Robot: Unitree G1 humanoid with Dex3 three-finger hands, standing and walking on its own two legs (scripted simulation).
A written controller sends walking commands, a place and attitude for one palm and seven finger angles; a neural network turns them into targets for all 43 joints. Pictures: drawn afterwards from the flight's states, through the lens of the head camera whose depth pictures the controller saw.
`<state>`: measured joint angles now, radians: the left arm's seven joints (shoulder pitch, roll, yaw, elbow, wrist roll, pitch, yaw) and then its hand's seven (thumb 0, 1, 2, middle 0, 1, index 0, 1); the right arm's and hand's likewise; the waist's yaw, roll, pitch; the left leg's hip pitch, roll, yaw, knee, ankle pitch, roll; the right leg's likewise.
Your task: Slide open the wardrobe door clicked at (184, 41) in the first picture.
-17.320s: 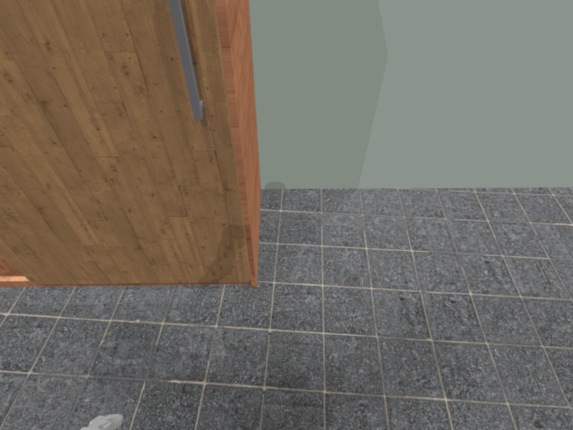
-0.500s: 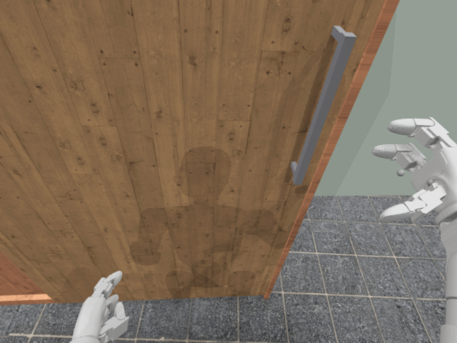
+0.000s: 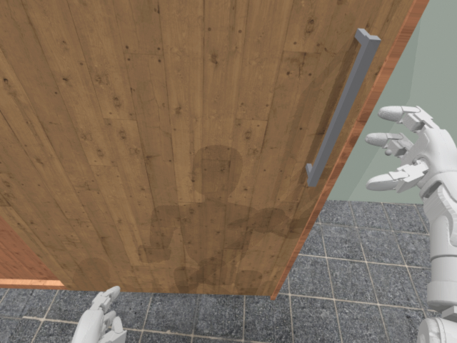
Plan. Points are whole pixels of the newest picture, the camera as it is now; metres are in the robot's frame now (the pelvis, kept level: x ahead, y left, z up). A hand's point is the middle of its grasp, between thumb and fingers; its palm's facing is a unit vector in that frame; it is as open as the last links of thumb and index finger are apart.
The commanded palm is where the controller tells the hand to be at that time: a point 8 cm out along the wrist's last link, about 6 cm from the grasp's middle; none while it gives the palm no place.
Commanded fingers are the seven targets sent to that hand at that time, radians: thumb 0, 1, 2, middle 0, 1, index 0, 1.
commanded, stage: move the hooked fingers beside the handle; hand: right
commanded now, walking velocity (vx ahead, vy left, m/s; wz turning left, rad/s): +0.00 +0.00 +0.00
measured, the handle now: (332, 120) +0.45 -0.14 +0.20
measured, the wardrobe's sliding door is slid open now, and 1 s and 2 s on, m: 0.00 0.00 0.00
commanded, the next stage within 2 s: feel for the door with the fingertips in 1.64 s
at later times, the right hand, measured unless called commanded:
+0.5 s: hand (369, 140) +0.41 -0.19 +0.20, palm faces -0.02 +1.00 -0.02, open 13.9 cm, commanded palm +0.38 -0.24 +0.20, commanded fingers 0.00 0.50 -0.30 0.30 1.20 0.30 1.20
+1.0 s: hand (376, 140) +0.40 -0.20 +0.21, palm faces -0.01 +1.00 -0.01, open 14.0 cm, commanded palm +0.38 -0.25 +0.20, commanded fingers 0.00 0.50 -0.30 0.30 1.20 0.30 1.20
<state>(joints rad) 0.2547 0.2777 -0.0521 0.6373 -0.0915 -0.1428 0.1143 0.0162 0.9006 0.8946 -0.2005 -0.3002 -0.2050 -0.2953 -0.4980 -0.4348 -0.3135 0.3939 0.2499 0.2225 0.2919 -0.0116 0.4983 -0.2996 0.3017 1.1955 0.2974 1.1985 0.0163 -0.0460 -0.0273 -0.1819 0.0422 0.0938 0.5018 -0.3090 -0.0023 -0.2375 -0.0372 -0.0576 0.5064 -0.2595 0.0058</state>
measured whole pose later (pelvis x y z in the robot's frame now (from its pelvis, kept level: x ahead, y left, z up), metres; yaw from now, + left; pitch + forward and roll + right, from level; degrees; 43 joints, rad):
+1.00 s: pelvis +0.00 +0.00 +0.00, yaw +1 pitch +0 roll +0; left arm 0.26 0.27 -0.04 0.64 -0.09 -0.09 0.10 0.02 0.90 0.89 -0.20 -0.30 -0.20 -0.30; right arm -0.58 -0.41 -0.30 0.50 0.24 0.16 0.26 -0.01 0.50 -0.30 0.30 1.20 0.30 1.20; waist 0.02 -0.04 -0.04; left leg -0.18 0.04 0.08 0.49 -0.30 0.00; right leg -0.23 -0.04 -0.07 0.49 -0.26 0.01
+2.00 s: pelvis +0.00 +0.00 +0.00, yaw +1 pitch +0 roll +0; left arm 0.25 0.26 -0.04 0.63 -0.09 -0.08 0.09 0.02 0.90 0.89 -0.20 -0.30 -0.20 -0.30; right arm -0.54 -0.33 -0.24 0.40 0.24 0.19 0.21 -0.01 0.50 -0.30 0.30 1.20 0.30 1.20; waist 0.02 -0.04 -0.04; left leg -0.17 0.04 0.08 0.49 -0.30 0.00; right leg -0.23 -0.04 -0.07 0.50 -0.26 0.01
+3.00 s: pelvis -0.01 +0.00 +0.00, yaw +0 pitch +0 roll +0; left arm 0.28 0.26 -0.04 0.67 -0.09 -0.08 0.09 0.01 0.90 0.89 -0.20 -0.30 -0.20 -0.30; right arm -0.69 -0.33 -0.21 0.59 0.22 0.14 0.16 -0.01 0.50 -0.30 0.34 1.24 0.32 1.22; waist 0.02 -0.04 -0.03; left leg -0.21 0.04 0.09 0.50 -0.29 0.00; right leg -0.26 -0.04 -0.05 0.51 -0.24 0.00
